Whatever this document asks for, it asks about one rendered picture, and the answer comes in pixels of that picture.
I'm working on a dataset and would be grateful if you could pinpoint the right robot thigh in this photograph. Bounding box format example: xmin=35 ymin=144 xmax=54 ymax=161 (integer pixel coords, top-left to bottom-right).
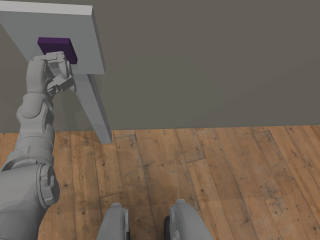
xmin=169 ymin=203 xmax=214 ymax=240

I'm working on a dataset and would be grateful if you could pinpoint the right robot shin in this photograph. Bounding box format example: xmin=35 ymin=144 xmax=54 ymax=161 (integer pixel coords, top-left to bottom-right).
xmin=169 ymin=199 xmax=186 ymax=240

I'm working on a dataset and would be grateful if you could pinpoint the left robot upper arm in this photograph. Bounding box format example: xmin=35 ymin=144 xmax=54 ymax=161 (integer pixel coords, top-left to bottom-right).
xmin=0 ymin=163 xmax=60 ymax=240

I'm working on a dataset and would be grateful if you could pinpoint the panel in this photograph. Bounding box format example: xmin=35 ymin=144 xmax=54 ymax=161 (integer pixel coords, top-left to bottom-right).
xmin=0 ymin=0 xmax=112 ymax=144

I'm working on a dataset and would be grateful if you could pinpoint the robot left forearm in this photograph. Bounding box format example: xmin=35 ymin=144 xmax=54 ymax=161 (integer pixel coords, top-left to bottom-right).
xmin=0 ymin=93 xmax=55 ymax=172

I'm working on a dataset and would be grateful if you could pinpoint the button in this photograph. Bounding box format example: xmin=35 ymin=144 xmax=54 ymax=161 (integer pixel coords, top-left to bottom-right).
xmin=37 ymin=37 xmax=78 ymax=65

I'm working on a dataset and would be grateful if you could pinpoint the left robot hand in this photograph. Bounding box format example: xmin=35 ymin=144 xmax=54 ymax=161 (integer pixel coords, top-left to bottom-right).
xmin=26 ymin=51 xmax=77 ymax=101

